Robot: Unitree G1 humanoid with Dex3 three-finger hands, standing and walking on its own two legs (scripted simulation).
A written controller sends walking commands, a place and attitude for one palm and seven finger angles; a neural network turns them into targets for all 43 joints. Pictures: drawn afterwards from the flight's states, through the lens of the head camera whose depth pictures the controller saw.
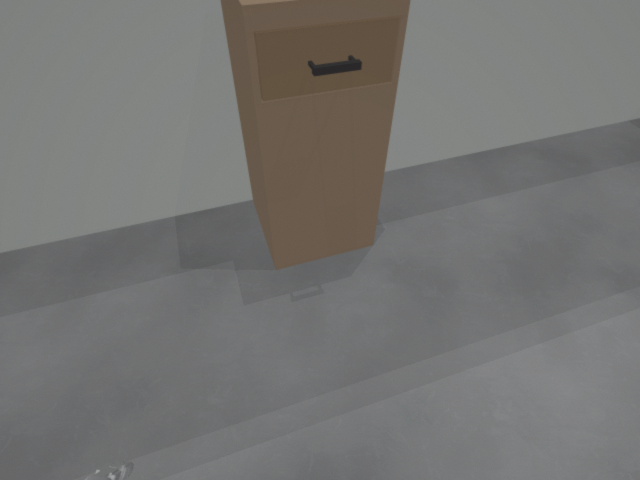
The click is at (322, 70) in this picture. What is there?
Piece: drawer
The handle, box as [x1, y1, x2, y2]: [308, 55, 361, 75]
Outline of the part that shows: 361,62 350,55 348,56 348,61 315,65 311,61 308,61 308,64 312,69 312,73 314,75 360,69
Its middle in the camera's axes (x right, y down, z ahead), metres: +0.03 -0.46 +1.03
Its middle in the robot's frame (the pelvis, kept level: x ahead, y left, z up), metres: +1.09 +0.01 +0.05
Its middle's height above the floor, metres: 0.82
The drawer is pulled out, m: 0.00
